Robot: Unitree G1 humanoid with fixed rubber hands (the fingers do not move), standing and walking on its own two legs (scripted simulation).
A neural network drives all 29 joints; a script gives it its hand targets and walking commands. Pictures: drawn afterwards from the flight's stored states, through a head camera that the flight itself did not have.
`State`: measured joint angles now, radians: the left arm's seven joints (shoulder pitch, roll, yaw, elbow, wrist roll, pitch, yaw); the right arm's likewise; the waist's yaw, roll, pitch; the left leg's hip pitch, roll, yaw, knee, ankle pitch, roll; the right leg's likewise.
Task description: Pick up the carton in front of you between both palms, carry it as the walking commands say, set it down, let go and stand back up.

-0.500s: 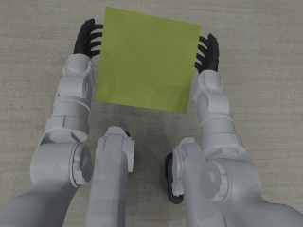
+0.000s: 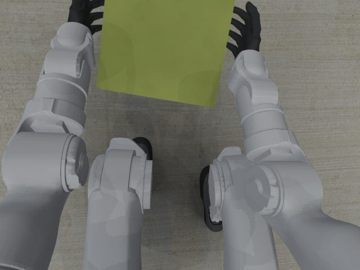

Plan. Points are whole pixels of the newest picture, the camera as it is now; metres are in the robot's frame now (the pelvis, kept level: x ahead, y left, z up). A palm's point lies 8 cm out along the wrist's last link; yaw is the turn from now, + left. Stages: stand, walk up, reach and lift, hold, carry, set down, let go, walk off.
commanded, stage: set down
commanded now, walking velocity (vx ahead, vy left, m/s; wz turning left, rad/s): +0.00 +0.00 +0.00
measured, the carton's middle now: (163, 52) +0.51 +0.11 -0.24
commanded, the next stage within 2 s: none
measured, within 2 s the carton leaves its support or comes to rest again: rests again in 0.16 s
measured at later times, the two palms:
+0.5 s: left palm (82, 27) +0.51 +0.26 -0.17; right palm (244, 50) +0.52 -0.05 -0.16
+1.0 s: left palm (80, 40) +0.49 +0.27 -0.19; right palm (249, 59) +0.51 -0.07 -0.18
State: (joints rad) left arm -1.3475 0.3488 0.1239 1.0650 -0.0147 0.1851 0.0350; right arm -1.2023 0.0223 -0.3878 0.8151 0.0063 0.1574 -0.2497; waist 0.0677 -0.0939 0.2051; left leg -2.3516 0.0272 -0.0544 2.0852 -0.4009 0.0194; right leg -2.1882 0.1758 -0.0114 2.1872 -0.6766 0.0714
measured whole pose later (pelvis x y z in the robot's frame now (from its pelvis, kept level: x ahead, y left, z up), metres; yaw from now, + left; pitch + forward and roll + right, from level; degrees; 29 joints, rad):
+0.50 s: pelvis +0.00 +0.00 -0.01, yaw +0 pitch +38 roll -3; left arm -1.43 0.41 0.18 1.20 0.00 0.16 -0.04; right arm -1.30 0.02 -0.45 0.88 -0.12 0.14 -0.15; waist 0.06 -0.08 0.25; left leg -2.37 0.05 -0.04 2.10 -0.39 0.02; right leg -2.23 0.20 0.00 2.21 -0.65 0.07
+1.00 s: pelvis -0.01 +0.00 -0.01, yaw +0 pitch +35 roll -4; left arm -1.41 0.45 0.21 1.30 -0.05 0.00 -0.03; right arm -1.33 -0.10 -0.27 1.04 -0.02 0.06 -0.14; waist 0.05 -0.06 0.34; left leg -2.33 0.04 -0.05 2.11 -0.40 0.02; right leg -2.18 0.19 -0.01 2.22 -0.67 0.08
